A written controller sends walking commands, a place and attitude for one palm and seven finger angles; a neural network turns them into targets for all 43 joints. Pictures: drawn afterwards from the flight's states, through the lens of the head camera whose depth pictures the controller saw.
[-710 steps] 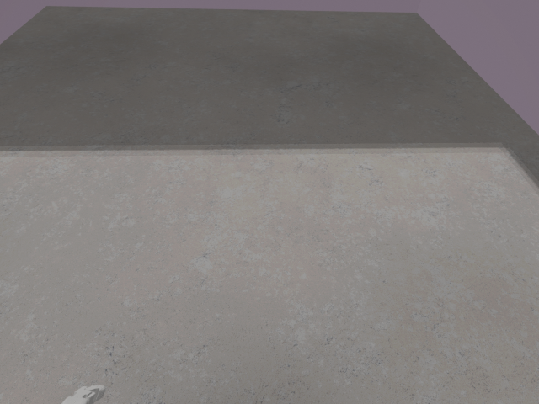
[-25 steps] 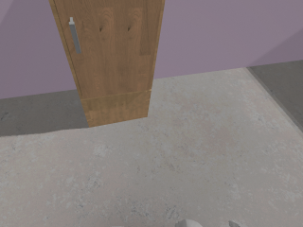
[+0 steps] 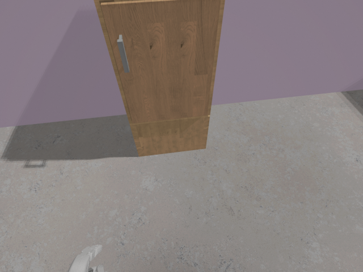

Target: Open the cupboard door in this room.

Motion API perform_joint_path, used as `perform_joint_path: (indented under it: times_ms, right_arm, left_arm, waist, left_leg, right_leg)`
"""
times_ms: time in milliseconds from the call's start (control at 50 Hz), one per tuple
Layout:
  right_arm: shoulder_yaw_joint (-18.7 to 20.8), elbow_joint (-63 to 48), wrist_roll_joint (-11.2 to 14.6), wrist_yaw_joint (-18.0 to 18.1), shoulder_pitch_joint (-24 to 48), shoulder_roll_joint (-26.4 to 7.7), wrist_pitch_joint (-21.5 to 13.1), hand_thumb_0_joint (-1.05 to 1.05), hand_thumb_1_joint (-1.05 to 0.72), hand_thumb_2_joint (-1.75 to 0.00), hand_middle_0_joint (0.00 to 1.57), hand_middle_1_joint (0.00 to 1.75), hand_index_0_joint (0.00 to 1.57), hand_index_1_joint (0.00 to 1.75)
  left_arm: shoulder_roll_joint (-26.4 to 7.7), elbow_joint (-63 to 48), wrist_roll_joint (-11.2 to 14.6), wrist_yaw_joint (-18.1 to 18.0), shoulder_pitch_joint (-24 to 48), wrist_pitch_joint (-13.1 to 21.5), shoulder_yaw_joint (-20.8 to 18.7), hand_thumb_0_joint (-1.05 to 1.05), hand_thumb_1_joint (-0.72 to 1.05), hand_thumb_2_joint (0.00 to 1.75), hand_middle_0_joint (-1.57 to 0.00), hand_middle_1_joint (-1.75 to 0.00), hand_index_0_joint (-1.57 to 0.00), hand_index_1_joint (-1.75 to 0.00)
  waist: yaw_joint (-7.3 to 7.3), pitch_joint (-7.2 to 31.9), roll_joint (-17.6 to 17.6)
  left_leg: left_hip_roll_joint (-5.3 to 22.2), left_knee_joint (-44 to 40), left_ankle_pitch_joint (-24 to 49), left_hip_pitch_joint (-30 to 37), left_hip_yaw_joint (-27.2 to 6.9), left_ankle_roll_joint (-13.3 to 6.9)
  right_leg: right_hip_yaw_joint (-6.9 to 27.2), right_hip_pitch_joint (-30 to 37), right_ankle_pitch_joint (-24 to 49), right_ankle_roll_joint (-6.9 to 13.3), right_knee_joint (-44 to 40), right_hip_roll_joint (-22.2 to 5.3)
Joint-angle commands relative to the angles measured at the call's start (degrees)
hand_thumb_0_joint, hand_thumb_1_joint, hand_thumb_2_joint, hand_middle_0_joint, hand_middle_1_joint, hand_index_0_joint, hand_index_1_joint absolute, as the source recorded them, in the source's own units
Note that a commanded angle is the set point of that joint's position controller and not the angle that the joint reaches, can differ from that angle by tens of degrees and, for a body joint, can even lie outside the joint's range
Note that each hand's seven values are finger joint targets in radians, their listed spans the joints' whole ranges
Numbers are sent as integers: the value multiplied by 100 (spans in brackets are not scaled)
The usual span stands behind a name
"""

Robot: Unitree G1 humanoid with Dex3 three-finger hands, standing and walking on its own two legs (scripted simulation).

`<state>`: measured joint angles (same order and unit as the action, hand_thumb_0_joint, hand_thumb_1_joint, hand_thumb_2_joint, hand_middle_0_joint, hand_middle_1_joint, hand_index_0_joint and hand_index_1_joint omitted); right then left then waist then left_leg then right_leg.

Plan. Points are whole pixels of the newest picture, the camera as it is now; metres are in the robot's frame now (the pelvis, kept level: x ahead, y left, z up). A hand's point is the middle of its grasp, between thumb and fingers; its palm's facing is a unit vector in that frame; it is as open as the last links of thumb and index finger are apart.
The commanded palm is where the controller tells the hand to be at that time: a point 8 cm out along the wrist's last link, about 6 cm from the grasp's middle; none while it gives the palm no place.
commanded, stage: turn to face it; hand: left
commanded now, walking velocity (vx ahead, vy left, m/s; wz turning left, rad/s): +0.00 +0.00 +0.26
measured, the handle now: (123, 54) +0.86 +0.24 +0.01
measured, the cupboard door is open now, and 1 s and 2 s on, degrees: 0 0 0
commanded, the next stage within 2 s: take the last steps up to it in 0.06 s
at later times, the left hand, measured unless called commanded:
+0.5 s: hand out of the picture -0.09 +0.19 -0.18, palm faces +0.21 -0.96 -0.17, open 7.4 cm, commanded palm none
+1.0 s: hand (126, 243) +0.22 +0.16 -0.17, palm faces +0.11 -0.97 -0.22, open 7.4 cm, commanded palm none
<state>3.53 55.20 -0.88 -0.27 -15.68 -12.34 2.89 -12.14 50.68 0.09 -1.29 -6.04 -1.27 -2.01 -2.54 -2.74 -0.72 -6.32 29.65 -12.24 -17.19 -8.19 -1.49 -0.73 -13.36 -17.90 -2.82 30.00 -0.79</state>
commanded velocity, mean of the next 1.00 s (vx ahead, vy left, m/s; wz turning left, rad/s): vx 0.26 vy -0.07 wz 0.01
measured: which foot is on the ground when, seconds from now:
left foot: down 0.00-0.00, up 0.02-0.42, down 0.44-0.86, up 0.88-1.00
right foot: down 0.00-0.44, up 0.46-0.82, down 0.84-1.00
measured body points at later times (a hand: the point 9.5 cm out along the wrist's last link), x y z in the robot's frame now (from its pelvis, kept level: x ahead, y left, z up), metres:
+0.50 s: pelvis +0.00 +0.02 +0.00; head +0.00 +0.04 +0.45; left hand -0.10 +0.24 -0.16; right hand +0.10 -0.21 -0.14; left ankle -0.06 +0.13 -0.73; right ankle -0.01 -0.10 -0.71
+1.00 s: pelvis +0.16 -0.04 -0.01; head +0.19 -0.04 +0.44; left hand +0.21 +0.21 -0.15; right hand +0.15 -0.28 -0.17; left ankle +0.06 +0.10 -0.64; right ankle +0.21 -0.12 -0.73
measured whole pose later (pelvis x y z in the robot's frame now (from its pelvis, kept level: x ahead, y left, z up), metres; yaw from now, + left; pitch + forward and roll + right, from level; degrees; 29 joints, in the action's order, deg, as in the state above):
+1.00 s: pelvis +0.16 -0.04 -0.01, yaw +5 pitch -1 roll +0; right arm 3.5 63.7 -1.1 0.0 -17.7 -11.0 0.6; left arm -10.3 59.2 -0.8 0.2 -9.1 3.1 -2.9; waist -1.3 -4.7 -1.7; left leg 6.2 70.0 -22.3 -23.3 2.0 -0.1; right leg -9.5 -18.4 -14.1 2.6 33.4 -2.0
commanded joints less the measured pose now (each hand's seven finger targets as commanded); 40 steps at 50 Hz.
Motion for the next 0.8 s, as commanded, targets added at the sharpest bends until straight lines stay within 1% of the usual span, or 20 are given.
perform_joint_path:
  times_ms: [0, 20, 60, 80, 140, 280, 320, 360, 380, 400, 420, 440, 460, 500, 520, 560, 660, 720, 740, 780]
  right_arm:
    - [223, -544, -16, 59, 201, -606, -93, 0, -90, -90, 20, 30, 20, 30]
    - [241, -424, -31, 54, 201, -620, -6, 0, -90, -90, 20, 30, 20, 30]
    - [250, -192, -28, -14, 79, -583, 67, 0, -90, -90, 20, 30, 20, 30]
    - [239, -139, -26, -34, -26, -550, 75, 0, -90, -90, 20, 30, 20, 30]
    - [202, -88, -32, -27, 90, -498, 79, 0, -90, -90, 20, 30, 20, 30]
    - [53, -140, -52, -72, 745, -263, -167, 0, -90, -90, 20, 30, 20, 30]
    - [-3, -34, -40, -50, 566, -155, -258, 0, -90, -90, 20, 30, 20, 30]
    - [-54, 226, -24, 14, 36, -97, -355, 0, -90, -90, 20, 30, 20, 30]
    - [-43, 379, -9, 44, -274, -207, -427, 0, -90, -90, 20, 30, 20, 30]
    - [34, 513, -39, 99, -610, -567, -488, 0, -90, -90, 20, 30, 20, 30]
    - [153, 574, -83, 129, -998, -1107, -460, 0, -90, -90, 20, 30, 20, 30]
    - [192, 605, -113, 151, -1116, -1185, -430, 0, -90, -90, 20, 30, 20, 30]
    - [152, 615, -115, 177, -1018, -1067, -428, 0, -90, -90, 20, 30, 20, 30]
    - [59, 482, -86, 184, -534, -749, -487, 0, -90, -90, 20, 30, 20, 30]
    - [30, 445, -77, 194, -393, -673, -528, 0, -90, -90, 20, 30, 20, 30]
    - [32, 460, -50, 218, -481, -609, -596, 0, -90, -90, 20, 30, 20, 30]
    - [60, 578, -66, 228, -750, -595, -635, 0, -90, -90, 20, 30, 20, 30]
    - [114, 615, -107, 214, -680, -685, -616, 0, -90, -90, 20, 30, 20, 30]
    - [137, 621, -112, 212, -629, -728, -607, 0, -90, -90, 20, 30, 20, 30]
    - [165, 660, -91, 193, -534, -781, -575, 0, -90, -90, 20, 30, 20, 30]
  left_arm:
    - [-1318, -193, -99, -136, -737, 182, -298, 0, 90, 90, -20, -30, -20, -30]
    - [-1207, -215, -87, -144, -494, 181, -313, 0, 90, 90, -20, -30, -20, -30]
    - [-885, -227, -76, -105, -175, 183, -201, 0, 90, 90, -20, -30, -20, -30]
    - [-789, -215, -81, -109, -117, 197, -194, 0, 90, 90, -20, -30, -20, -30]
    - [-768, -64, -108, -92, -447, 227, -190, 0, 90, 90, -20, -30, -20, -30]
    - [-839, 616, -202, 8, -1511, 332, -212, 0, 90, 90, -20, -30, -20, -30]
    - [-848, 786, -197, 31, -1594, 321, -211, 0, 90, 90, -20, -30, -20, -30]
    - [-769, 911, -125, 43, -1415, 287, -190, 0, 90, 90, -20, -30, -20, -30]
    - [-614, 935, -82, 65, -1342, 281, -160, 0, 90, 90, -20, -30, -20, -30]
    - [-312, 890, -54, 92, -1320, 267, -89, 0, 90, 90, -20, -30, -20, -30]
    - [-49, 742, -85, 130, -1196, 272, -25, 0, 90, 90, -20, -30, -20, -30]
    - [-222, 581, -162, 141, -732, 229, -58, 0, 90, 90, -20, -30, -20, -30]
    - [-290, 575, -181, 168, -486, 180, -106, 0, 90, 90, -20, -30, -20, -30]
    - [-282, 750, -162, 265, -698, 202, -141, 0, 90, 90, -20, -30, -20, -30]
    - [-235, 841, -163, 293, -894, 195, -143, 0, 90, 90, -20, -30, -20, -30]
    - [-162, 886, -158, 313, -987, 161, -138, 0, 90, 90, -20, -30, -20, -30]
    - [-100, 619, -122, 353, -420, 129, -146, 0, 90, 90, -20, -30, -20, -30]
    - [-99, 545, -100, 371, -206, 181, -161, 0, 90, 90, -20, -30, -20, -30]
    - [-130, 575, -96, 371, -278, 203, -178, 0, 90, 90, -20, -30, -20, -30]
    - [-305, 804, -102, 343, -956, 280, -228, 0, 90, 90, -20, -30, -20, -30]
  waist:
    - [420, 537, 1218]
    - [293, 383, 1177]
    - [77, -16, 635]
    - [23, -24, 730]
    - [174, -90, 985]
    - [621, -92, 1211]
    - [565, 46, 1127]
    - [266, 130, 1018]
    - [120, 242, 501]
    - [-50, 262, -553]
    - [-235, 22, -1584]
    - [-396, -311, -1392]
    - [-334, -707, -1362]
    - [-41, -1002, -1012]
    - [91, -867, -934]
    - [140, -643, -753]
    - [84, -745, -777]
    - [88, -678, -882]
    - [127, -615, -904]
    - [473, -222, -660]
  left_leg:
    - [277, 2224, -2110, -1329, 181, 299]
    - [391, 2972, -1956, -1259, 147, 305]
    - [542, 3748, -1220, -1184, 283, 352]
    - [604, 3817, -1043, -1187, 351, 387]
    - [697, 3674, -875, -1100, 467, 489]
    - [932, 1381, -1378, -748, 1099, 385]
    - [827, 643, -1291, -264, 1283, 292]
    - [734, -465, -559, 905, 1520, 258]
    - [859, -1042, -354, 1635, 1373, 255]
    - [1735, -1366, -866, 2366, 308, 8]
    - [2857, -1837, -1383, 2437, -1016, -493]
    - [3196, -2139, -1734, 2014, -1369, -795]
    - [3117, -2256, -1739, 1553, -1277, -821]
    - [2730, -2292, -1393, 1124, -544, -667]
    - [2541, -2209, -858, 1181, -147, -588]
    - [2380, -2036, 190, 1389, 331, -579]
    - [2402, -1887, 1018, 1333, 775, -604]
    - [2374, -1628, 1250, 1199, 925, -503]
    - [2402, -1492, 1318, 1101, 918, -478]
    - [2224, -578, 1976, 894, 1116, -292]
  right_leg:
    - [1980, 911, 1975, 1254, -1389, -2619]
    - [1804, 512, 1774, 1332, -1420, -2333]
    - [935, 20, 1459, 1091, -1362, -1710]
    - [721, -23, 1464, 998, -1372, -1609]
    - [535, -31, 1234, 966, -1434, -1531]
    - [953, 615, -396, 1132, -1854, -1641]
    - [834, 593, -258, 1116, -1702, -1493]
    - [460, -12, -518, 862, -1352, -1200]
    - [240, -414, -526, 668, -873, -985]
    - [-169, -1346, -696, 408, 40, -586]
    - [-776, -2221, -1191, 224, 1204, -189]
    - [-475, -2517, -1398, 237, 2036, -338]
    - [-208, -2657, -1128, 232, 2611, -470]
    - [-108, -2541, -446, 204, 2965, -639]
    - [-151, -2451, -186, 150, 3010, -641]
    - [-233, -2436, 129, 69, 3036, -631]
    - [-347, -2387, 393, 36, 2183, -727]
    - [-569, -1702, 380, 127, 1225, -577]
    - [-639, -1323, 400, 179, 1024, -498]
    - [-847, -101, 584, 315, 431, -199]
